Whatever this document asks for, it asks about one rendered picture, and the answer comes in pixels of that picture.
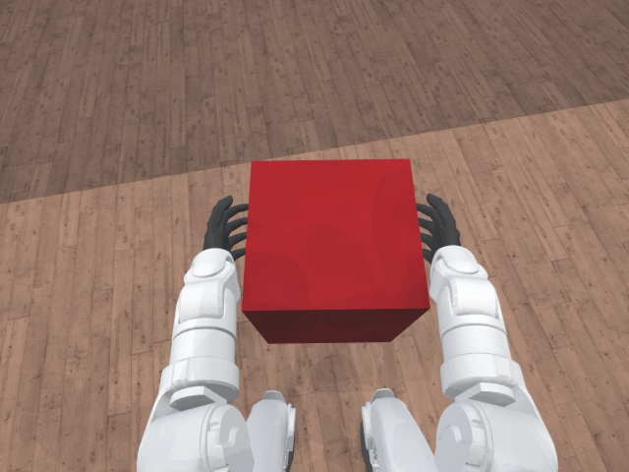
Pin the robot left thigh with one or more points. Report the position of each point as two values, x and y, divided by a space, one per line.
271 427

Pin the robot thigh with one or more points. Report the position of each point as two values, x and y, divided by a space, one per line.
392 432
271 427

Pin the left robot upper arm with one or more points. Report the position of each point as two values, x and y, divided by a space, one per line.
209 438

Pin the right robot upper arm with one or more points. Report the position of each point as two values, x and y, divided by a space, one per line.
474 436

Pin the robot right thigh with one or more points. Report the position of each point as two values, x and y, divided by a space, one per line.
392 432

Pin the robot left hand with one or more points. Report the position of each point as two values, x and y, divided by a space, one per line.
218 230

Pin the right robot forearm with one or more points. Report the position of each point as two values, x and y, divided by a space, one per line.
477 360

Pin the robot right hand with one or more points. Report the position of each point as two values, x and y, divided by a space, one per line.
442 227

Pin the left robot forearm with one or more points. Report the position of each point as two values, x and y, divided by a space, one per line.
202 366

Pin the carton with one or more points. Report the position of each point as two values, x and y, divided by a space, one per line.
333 251

